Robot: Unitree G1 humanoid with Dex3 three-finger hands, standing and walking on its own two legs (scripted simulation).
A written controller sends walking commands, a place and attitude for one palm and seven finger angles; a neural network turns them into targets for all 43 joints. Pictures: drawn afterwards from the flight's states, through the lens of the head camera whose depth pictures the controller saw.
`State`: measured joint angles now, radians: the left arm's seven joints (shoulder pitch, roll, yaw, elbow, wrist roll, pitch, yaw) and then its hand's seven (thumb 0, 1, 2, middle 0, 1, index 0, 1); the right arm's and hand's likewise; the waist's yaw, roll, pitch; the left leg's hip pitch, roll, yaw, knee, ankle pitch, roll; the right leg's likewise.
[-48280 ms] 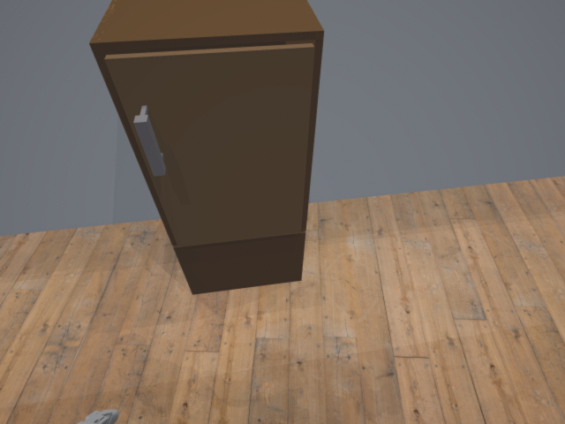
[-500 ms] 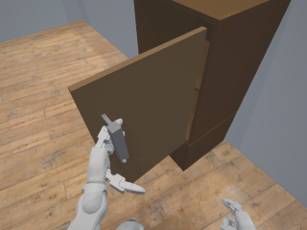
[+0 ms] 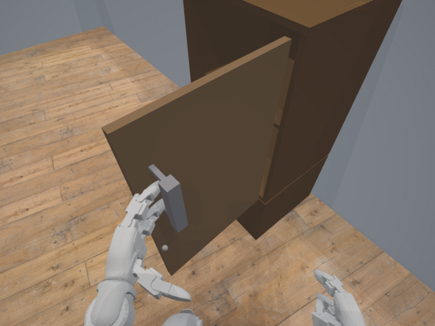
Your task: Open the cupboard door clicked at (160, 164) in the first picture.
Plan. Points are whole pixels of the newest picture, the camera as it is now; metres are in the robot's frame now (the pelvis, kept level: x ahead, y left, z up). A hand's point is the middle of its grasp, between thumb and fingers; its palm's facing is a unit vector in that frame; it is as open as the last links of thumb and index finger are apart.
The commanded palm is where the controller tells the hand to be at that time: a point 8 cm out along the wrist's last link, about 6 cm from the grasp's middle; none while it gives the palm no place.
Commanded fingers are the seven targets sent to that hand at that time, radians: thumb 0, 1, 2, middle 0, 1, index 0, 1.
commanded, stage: slide the hand sideways off the handle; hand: left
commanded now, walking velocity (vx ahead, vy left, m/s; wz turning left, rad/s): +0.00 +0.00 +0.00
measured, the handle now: (167, 198) +0.33 +0.11 +0.07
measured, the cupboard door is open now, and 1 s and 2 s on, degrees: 94 94 94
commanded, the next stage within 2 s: draw the hand back to the body in 0.56 s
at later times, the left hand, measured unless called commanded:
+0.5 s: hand (119, 274) +0.20 +0.16 +0.06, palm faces +0.06 -1.00 -0.04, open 16.2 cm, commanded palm +0.16 +0.22 +0.06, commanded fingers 0.00 -0.50 0.30 -0.15 -0.30 -0.15 -0.30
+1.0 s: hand (89, 272) +0.19 +0.19 +0.10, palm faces +0.02 -1.00 -0.04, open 16.3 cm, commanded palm +0.16 +0.25 +0.11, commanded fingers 0.00 -0.50 0.30 -0.15 -0.30 -0.15 -0.30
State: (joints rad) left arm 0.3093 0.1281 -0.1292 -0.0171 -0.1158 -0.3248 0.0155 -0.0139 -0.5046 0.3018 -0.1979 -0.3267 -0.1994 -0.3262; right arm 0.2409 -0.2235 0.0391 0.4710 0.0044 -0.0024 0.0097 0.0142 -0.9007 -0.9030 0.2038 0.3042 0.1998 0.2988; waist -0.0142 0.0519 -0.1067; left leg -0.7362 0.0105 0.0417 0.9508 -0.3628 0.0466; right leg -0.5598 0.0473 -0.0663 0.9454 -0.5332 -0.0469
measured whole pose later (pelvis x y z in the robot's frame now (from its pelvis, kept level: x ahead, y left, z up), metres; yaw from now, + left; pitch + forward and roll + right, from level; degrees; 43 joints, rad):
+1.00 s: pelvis +0.00 +0.01 +0.00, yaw +1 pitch +7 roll -3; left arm 0.53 0.26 0.14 -0.23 -0.32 -0.22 -0.22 -0.01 -0.50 0.30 -0.15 -0.30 -0.16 -0.30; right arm 0.27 -0.23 0.05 0.47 0.05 -0.09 -0.07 0.02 -0.90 -0.90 0.21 0.30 0.20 0.30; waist 0.01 0.08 -0.14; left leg -0.71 0.01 0.01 0.95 -0.36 0.05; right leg -0.51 0.06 -0.09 0.90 -0.52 -0.04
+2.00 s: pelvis +0.04 +0.00 +0.06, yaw +0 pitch -2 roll +0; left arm 0.48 0.35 0.34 -0.37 -0.09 -0.06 0.12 0.01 0.79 0.86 -0.21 -0.30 -0.21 -0.30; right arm 0.19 -0.25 0.03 0.61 0.01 -0.05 -0.05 0.01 -0.90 -0.90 0.20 0.30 0.20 0.30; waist 0.06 0.06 0.00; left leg -0.19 -0.02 0.06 0.43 -0.20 0.04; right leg 0.00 0.04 -0.03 0.36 -0.31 -0.04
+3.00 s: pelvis -0.05 +0.04 +0.05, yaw +0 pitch -1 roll -4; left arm 0.57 0.45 0.41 -0.53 -0.05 -0.15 0.14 0.01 0.88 0.90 -0.22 -0.30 -0.22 -0.30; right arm 0.20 -0.23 0.00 0.53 0.01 0.01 -0.09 0.01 -0.90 -0.90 0.20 0.30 0.20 0.30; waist -0.01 0.04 0.06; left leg -0.40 -0.01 0.06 0.50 -0.10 0.09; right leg -0.24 0.06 -0.01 0.53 -0.31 -0.01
